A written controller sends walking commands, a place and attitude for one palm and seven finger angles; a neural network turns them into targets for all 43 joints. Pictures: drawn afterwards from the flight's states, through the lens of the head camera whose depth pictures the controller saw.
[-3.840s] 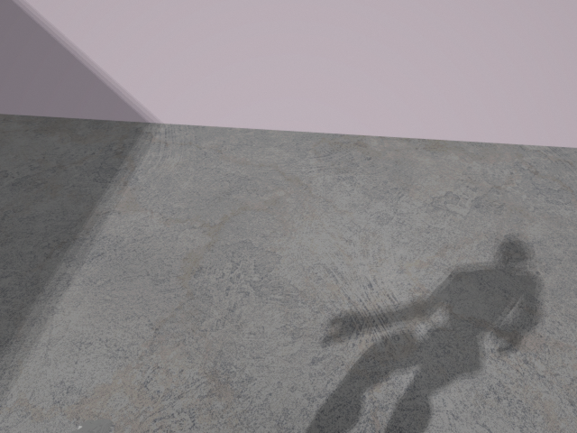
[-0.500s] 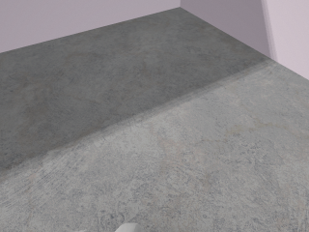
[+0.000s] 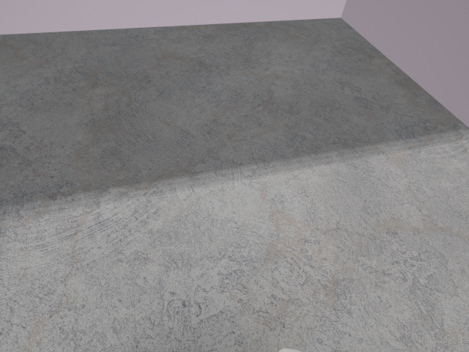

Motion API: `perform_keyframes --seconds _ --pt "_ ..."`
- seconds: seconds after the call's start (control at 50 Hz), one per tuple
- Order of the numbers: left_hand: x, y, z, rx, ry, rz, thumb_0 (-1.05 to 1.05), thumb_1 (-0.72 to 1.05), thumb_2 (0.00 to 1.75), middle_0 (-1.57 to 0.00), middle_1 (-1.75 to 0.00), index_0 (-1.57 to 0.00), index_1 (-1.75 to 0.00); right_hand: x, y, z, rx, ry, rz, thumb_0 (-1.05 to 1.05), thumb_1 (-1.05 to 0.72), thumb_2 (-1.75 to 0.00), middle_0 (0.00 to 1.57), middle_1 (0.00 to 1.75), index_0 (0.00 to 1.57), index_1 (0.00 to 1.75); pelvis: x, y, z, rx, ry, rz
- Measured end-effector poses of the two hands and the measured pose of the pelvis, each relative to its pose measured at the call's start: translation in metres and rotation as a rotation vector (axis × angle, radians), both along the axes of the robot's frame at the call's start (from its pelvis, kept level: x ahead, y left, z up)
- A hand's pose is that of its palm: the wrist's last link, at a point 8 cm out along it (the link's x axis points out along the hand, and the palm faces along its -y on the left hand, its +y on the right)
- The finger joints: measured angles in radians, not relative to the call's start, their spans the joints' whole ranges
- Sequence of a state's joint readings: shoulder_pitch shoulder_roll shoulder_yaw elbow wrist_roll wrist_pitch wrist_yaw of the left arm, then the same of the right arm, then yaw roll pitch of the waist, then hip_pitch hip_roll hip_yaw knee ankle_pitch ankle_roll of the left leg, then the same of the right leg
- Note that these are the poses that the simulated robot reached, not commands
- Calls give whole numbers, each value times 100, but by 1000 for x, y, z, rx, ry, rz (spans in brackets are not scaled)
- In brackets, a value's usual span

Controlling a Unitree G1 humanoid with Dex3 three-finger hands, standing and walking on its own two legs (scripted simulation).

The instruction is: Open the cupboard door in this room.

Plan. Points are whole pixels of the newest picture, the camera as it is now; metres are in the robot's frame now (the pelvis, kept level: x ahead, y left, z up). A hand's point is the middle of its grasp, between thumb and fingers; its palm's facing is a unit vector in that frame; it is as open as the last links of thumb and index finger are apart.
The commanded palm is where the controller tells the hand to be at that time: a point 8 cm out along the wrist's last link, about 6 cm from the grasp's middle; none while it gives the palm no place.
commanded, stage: turn or walk to find it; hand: left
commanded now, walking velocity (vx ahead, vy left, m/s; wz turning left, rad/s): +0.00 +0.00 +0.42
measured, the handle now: out of the picture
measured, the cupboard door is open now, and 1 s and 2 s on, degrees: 0 0 0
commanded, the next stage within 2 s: none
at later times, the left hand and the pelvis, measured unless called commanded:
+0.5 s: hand out of the picture -0.01 +0.18 -0.17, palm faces +0.24 -0.94 -0.24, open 7.4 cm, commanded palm none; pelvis -0.03 -0.02 -0.01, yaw +14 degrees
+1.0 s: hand out of the picture -0.04 +0.21 -0.16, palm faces +0.43 -0.86 -0.28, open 7.4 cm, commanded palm none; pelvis -0.04 -0.02 -0.01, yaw +25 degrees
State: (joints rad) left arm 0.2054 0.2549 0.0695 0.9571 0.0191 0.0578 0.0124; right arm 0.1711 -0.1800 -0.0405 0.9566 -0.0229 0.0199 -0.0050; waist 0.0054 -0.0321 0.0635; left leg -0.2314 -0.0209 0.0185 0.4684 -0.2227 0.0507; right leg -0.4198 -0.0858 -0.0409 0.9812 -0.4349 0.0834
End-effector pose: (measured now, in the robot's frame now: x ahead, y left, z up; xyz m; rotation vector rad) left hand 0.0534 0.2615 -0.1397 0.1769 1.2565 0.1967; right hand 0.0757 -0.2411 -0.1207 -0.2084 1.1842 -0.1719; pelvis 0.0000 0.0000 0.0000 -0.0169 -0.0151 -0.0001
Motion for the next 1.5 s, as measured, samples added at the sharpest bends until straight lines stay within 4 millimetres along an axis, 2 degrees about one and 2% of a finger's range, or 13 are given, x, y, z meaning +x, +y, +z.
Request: perform_keyframes --seconds 0.1,0.2,0.4,0.48,0.6,0.66,0.82,0.94,1.04,1.14,1.22,1.38,1.5 --pt "10 -11 10 15 -68 8 0 91 90 -20 -29 -20 -30 -8 -4 -10 29 21 14 1 -90 -90 21 30 20 30 -6 -7 -1 8 3 41" --pt "8 -30 15 43 -133 21 0 90 90 -20 -29 -20 -30 -18 -22 -28 61 47 23 1 -90 -90 21 30 20 30 -13 -25 -10 27 8 81" --pt "-51 -46 17 31 -80 127 0 90 90 -21 -30 -20 -30 -20 -39 -24 38 118 100 1 -91 -90 20 30 20 30 -23 -31 -2 42 -10 190" --pt "-78 -38 8 12 -44 180 0 90 90 -21 -30 -20 -30 -10 -28 -20 13 131 155 1 -91 -90 20 30 20 30 -28 -23 -4 43 -4 229" --pt "-126 -8 -21 -16 31 276 0 90 90 -21 -30 -20 -30 16 8 -18 -29 59 255 1 -91 -90 20 30 20 30 -38 1 -19 27 8 281" --pt "-142 3 -20 -13 80 305 0 90 90 -20 -30 -20 -30 22 25 -10 -27 27 281 1 -91 -90 20 30 20 30 -41 6 -14 21 10 290" --pt "-135 11 3 13 9 347 0 91 90 -20 -29 -20 -30 28 46 -8 12 32 346 1 -90 -90 21 30 20 30 -44 6 -1 5 21 353" --pt "-116 -5 13 54 -87 359 0 91 90 -20 -29 -20 -30 33 34 -25 51 51 370 1 -90 -90 21 30 20 30 -42 -10 -8 26 23 406" --pt "-125 -26 20 71 -121 395 0 90 90 -20 -29 -20 -30 40 21 -33 52 79 400 1 -90 -90 21 30 20 30 -43 -20 -8 32 8 462" --pt "-147 -39 19 49 -85 448 0 90 90 -21 -30 -20 -30 46 18 -26 31 100 440 1 -91 -90 20 30 20 30 -44 -20 -3 38 4 513" --pt "-171 -43 11 21 -58 498 0 90 90 -21 -30 -20 -30 49 27 -21 2 119 487 1 -91 -90 20 30 20 30 -48 -15 -3 37 6 554" --pt "-243 -29 -24 -36 44 622 0 90 90 -21 -30 -20 -30 63 83 -14 -35 33 611 1 -91 -90 20 29 20 30 -69 10 -17 22 7 613" --pt "-265 -15 -11 -32 71 661 0 90 90 -20 -29 -20 -30 56 110 -1 -24 3 654 1 -91 -90 21 30 20 30 -78 18 -4 2 9 643"
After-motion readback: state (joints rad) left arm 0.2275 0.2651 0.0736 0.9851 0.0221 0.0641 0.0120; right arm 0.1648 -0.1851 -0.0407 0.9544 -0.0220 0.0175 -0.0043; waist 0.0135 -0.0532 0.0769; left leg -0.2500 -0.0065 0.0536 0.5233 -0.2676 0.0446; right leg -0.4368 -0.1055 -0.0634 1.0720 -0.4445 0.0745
